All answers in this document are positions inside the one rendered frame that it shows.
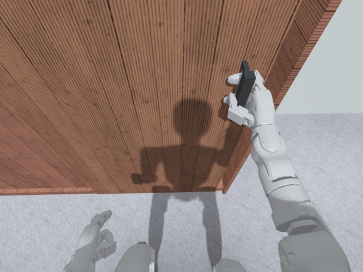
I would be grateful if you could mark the robot right hand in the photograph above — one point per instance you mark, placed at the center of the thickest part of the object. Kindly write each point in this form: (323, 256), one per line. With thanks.
(260, 104)

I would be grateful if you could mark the handle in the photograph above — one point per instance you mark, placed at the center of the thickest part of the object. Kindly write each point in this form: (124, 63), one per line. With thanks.
(245, 85)

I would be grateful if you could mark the right robot upper arm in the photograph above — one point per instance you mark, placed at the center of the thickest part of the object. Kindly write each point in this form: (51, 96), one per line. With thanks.
(311, 252)

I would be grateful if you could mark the robot thigh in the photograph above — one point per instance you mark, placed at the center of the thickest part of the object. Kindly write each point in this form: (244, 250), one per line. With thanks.
(228, 265)
(138, 258)

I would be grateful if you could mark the robot right forearm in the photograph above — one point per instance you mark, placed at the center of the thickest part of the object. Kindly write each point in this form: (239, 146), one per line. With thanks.
(293, 212)

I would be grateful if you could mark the robot left hand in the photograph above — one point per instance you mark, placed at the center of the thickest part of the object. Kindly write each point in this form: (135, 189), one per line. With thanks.
(91, 238)

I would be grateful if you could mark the robot left thigh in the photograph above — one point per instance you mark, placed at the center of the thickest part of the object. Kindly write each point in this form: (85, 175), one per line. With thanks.
(138, 258)

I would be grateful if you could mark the robot right thigh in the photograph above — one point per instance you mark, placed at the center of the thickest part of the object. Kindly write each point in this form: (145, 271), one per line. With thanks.
(228, 265)

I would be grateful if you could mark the robot left forearm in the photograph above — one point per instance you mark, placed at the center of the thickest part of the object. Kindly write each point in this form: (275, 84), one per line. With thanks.
(82, 261)

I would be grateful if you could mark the wardrobe door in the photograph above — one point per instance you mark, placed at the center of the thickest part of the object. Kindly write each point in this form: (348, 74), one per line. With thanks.
(26, 161)
(129, 93)

